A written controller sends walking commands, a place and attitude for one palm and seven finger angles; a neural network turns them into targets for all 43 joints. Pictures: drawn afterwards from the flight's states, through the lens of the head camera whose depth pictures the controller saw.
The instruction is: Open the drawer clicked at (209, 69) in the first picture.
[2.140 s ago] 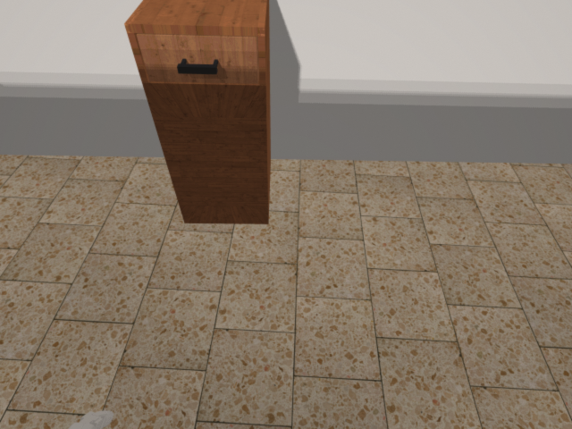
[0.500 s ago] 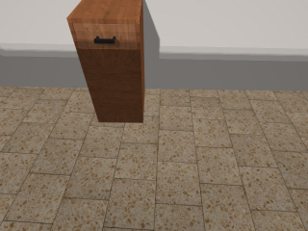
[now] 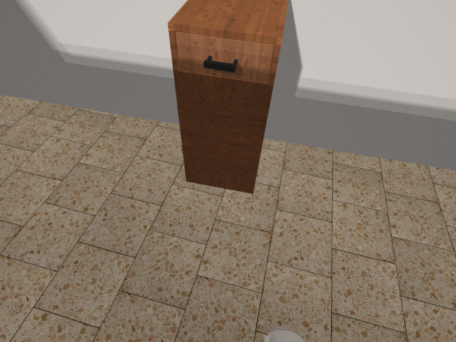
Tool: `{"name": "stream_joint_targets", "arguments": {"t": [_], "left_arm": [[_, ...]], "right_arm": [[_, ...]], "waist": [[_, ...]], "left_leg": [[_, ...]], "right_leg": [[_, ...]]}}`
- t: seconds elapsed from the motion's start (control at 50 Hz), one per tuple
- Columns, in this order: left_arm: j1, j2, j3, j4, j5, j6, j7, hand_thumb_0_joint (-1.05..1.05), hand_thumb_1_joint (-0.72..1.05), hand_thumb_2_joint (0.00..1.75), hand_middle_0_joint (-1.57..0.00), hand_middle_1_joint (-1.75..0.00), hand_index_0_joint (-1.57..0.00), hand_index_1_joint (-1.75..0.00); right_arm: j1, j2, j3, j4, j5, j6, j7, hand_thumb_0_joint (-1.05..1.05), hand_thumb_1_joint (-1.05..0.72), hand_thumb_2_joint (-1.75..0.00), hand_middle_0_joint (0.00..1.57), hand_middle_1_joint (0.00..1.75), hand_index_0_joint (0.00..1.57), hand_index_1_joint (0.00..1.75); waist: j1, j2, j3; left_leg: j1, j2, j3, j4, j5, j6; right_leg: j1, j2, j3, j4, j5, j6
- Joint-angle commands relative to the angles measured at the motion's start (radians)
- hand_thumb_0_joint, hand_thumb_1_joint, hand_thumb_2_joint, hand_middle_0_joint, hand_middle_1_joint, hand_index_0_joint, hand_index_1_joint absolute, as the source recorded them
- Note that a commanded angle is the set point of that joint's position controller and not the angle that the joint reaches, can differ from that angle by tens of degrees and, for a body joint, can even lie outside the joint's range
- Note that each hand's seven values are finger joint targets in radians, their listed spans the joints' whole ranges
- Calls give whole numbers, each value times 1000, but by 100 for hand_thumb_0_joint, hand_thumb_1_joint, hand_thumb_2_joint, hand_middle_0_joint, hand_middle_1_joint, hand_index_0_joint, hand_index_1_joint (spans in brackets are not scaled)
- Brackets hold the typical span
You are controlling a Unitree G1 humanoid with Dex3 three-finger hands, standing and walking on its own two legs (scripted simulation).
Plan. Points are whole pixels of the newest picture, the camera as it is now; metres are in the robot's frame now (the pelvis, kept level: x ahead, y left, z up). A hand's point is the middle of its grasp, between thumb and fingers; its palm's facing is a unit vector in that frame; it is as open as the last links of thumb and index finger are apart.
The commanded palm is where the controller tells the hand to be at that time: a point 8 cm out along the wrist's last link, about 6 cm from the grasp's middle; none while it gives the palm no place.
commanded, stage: turn to face it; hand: left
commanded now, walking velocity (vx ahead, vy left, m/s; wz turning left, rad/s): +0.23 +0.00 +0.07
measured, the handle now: (221, 63) +0.98 +0.06 -0.01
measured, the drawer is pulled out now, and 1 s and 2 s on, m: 0.00 0.00 0.00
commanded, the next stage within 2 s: take the last steps up to it in 0.46 s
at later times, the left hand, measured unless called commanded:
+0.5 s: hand (166, 330) +0.18 +0.13 -0.18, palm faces +0.00 -0.98 -0.19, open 7.3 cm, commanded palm none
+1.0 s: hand (179, 299) +0.24 +0.11 -0.18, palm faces -0.07 -0.98 -0.19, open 7.4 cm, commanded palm none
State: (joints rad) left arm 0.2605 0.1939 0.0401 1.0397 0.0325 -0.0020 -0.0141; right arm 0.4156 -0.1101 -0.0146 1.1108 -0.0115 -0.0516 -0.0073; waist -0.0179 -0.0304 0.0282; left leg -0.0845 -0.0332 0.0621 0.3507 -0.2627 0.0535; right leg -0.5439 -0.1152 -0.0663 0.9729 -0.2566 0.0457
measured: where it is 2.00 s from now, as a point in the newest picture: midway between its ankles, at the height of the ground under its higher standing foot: (230, 301)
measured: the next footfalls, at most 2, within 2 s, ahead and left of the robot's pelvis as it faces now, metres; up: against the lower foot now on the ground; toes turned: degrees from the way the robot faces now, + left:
right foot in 0.20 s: +0.22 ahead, -0.14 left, +0.00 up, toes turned -7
left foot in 0.54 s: +0.21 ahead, +0.08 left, +0.00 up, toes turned +1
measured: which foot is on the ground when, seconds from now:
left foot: down 0.00-0.20, up 0.22-0.52, down 0.54-0.88, up 0.90-1.00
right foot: up 0.00-0.18, down 0.20-0.56, up 0.58-0.84, down 0.86-1.00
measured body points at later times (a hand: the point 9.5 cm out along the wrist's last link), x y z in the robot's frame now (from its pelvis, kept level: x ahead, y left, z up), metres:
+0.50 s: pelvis +0.14 -0.04 -0.01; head +0.15 -0.04 +0.44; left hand +0.18 +0.18 -0.17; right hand +0.20 -0.28 -0.16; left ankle +0.16 +0.08 -0.73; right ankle +0.18 -0.14 -0.74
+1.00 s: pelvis +0.22 -0.06 -0.01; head +0.22 -0.07 +0.44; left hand +0.24 +0.17 -0.16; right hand +0.15 -0.29 -0.17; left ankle +0.22 +0.06 -0.69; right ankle +0.17 -0.16 -0.74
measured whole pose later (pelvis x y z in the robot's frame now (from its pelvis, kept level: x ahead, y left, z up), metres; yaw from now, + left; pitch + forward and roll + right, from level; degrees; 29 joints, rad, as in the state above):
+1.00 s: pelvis +0.22 -0.06 -0.01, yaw -8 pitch -1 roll -1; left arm 0.33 0.14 0.04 1.08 0.03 -0.06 0.01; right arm 0.34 -0.19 -0.05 1.14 -0.03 0.02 0.01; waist 0.01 0.03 0.02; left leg -0.40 0.09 0.09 0.98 -0.40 0.00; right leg -0.14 -0.02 -0.13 0.47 -0.31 -0.02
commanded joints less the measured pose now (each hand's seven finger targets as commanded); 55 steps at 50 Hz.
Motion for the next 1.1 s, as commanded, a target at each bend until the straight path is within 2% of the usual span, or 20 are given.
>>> {"name": "stream_joint_targets", "arguments": {"t": [0.0, 0.08, 0.14, 0.16, 0.18, 0.24, 0.3, 0.42, 0.48, 0.54, 0.56, 0.64, 0.74, 0.8, 0.82, 0.84, 0.86, 0.88, 0.98, 1.08], "left_arm": [[-90, 21, 9, -87, -9, -21, 3, 0, 90, 90, -20, -30, -20, -30], [-106, 8, 11, -92, -11, -31, 8, 0, 90, 90, -20, -30, -20, -30], [155, 78, 29, -8, -6, -54, 18, 0, 90, 90, -20, -30, -20, -30], [252, 161, 50, 19, 3, -69, 33, 0, 90, 90, -20, -30, -20, -30], [301, 209, 48, 28, -14, -63, 35, 0, 90, 90, -20, -30, -20, -30], [62, 111, 31, -22, -15, -46, 51, 0, 90, 90, -20, -30, -20, -30], [2, 78, 22, -38, -7, -40, 52, 0, 90, 90, -20, -30, -20, -30], [6, 119, 34, -38, -11, -13, 42, 0, 90, 90, -20, -30, -20, -30], [-9, 118, 38, -39, -22, -4, 38, 0, 90, 90, -20, -30, -20, -30], [5, 46, 24, -58, -26, 12, 27, 0, 90, 90, -20, -30, -20, -30], [-3, 51, 24, -51, -18, 15, 25, 0, 90, 90, -20, -30, -20, -30], [15, 25, 19, -40, 0, 4, 8, 0, 90, 90, -20, -30, -20, -30], [-14, -3, 7, -41, -5, -14, -1, 0, 90, 90, -20, -30, -20, -30], [93, 1, 13, 2, -6, -28, -1, 0, 90, 90, -20, -30, -20, -30], [148, 48, 22, 27, -4, -37, 6, 0, 90, 90, -20, -30, -20, -30], [218, 140, 42, 46, -1, -43, 16, 0, 90, 90, -20, -30, -20, -30], [304, 196, 53, 57, -10, -40, 21, 0, 90, 90, -20, -30, -20, -30], [295, 177, 50, 66, -12, -47, 28, 0, 90, 90, -20, -30, -20, -30], [139, 89, 27, 30, -3, -67, 35, 0, 90, 90, -20, -30, -20, -30], [156, 107, 29, 56, -2, -73, 34, 0, 90, 90, -20, -30, -20, -30]], "right_arm": [[70, -161, -45, -7, -4, -22, -20, 0, -90, -90, 20, 30, 20, 30], [72, -161, -47, 13, -13, -12, -28, 0, -90, -90, 20, 30, 20, 30], [50, -159, -48, 13, -1, -9, -26, 0, -90, -90, 20, 30, 20, 30], [88, -106, -39, -3, 6, -14, -20, 0, -90, -90, 20, 30, 20, 30], [94, -104, -38, -23, 11, -6, -25, 0, -90, -90, 20, 30, 20, 30], [-36, -82, -34, -31, 0, 22, -21, 0, -90, -90, 20, 30, 20, 30], [-29, -48, -22, -29, -7, 46, -17, 0, -90, -90, 20, 30, 20, 30], [-105, -84, -19, -66, -3, 49, -18, 0, -90, -90, 20, 30, 20, 30], [-84, -102, -18, -54, 1, 39, -25, 0, -90, -90, 20, 30, 20, 30], [-136, -214, -37, -80, -6, 33, -30, 0, -90, -90, 20, 30, 20, 30], [-164, -208, -37, -88, -10, 33, -33, 0, -90, -90, 20, 30, 20, 30], [-136, -198, -41, -90, -18, 20, -27, 0, -90, -90, 20, 30, 20, 30], [-78, -205, -54, -56, -22, 16, -16, 0, -90, -90, 20, 30, 20, 30], [-98, -199, -51, -44, -14, 19, -14, 0, -90, -90, 20, 30, 20, 30], [-101, -168, -45, -49, -6, 15, -10, 0, -90, -90, 20, 30, 20, 30], [-127, -113, -33, -78, 1, 11, 0, 0, -90, -90, 20, 30, 20, 30], [-230, -131, -33, -133, -8, 12, 8, 0, -90, -90, 20, 30, 20, 30], [-271, -153, -42, -134, -13, 16, 10, 0, -90, -90, 20, 30, 20, 30], [-180, -103, -48, -86, -13, 27, 29, 0, -90, -90, 20, 30, 20, 30], [-208, -80, -43, -112, -7, 21, 43, 0, -90, -90, 20, 30, 20, 30]], "waist": [[-22, 124, 103], [-23, 150, 106], [87, 22, -27], [104, -187, -129], [90, -208, -162], [38, -73, -4], [-3, -51, -35], [19, -81, -62], [-7, -62, -61], [12, 298, 21], [9, 321, 52], [7, 161, 51], [-15, 171, 37], [44, 135, 8], [67, 47, -5], [102, -179, 12], [153, -189, 29], [146, -195, 73], [30, -64, 109], [29, -90, 106]], "left_leg": [[-17, 268, -169, -156, 226, 138], [6, 275, -134, -55, 420, 109], [-88, 203, -57, 265, 442, 27], [-285, 86, 24, 543, 104, -27], [-347, 21, 12, 769, -350, -45], [-362, 129, -63, 825, -245, -57], [-242, 134, -20, 602, -189, -80], [-203, 101, 9, 349, -108, -87], [-59, 101, 22, 132, 28, -89], [-107, 344, -243, -87, 62, 30], [-144, 382, -276, -158, -7, 73], [-49, 361, -205, -147, -16, 106], [-35, 328, -127, -106, 21, 93], [-110, 266, -53, 31, -33, 35], [-241, 216, 1, 152, -86, -2], [-472, 112, 112, 364, -217, -45], [-590, 98, 76, 547, -350, -52], [-625, 131, 1, 648, -281, -45], [-526, 173, 0, 633, -58, -64], [-407, 146, 46, 400, 14, -59]], "right_leg": [[-39, -13, -16, -164, 26, 5], [75, 35, -45, -322, 27, -28], [467, 44, -10, -480, 215, -61], [669, -190, 298, -506, 459, -148], [653, -345, 472, -606, 656, -270], [348, -253, 344, -690, 364, -282], [227, -164, 184, -686, 423, -233], [283, -109, 244, -694, 243, -229], [241, -66, 214, -635, 196, -168], [160, 101, 58, -436, -61, -48], [164, 110, 26, -305, -162, -36], [46, 73, 22, -88, -225, -45], [152, 74, -46, -278, -208, -43], [366, 91, -71, -540, -19, -49], [518, 20, 27, -598, -32, -77], [656, -175, 291, -711, -123, -159], [641, -307, 476, -797, -191, -248], [570, -297, 498, -823, -237, -264], [394, -203, 195, -816, -26, -214], [368, -167, 96, -782, 87, -186]]}}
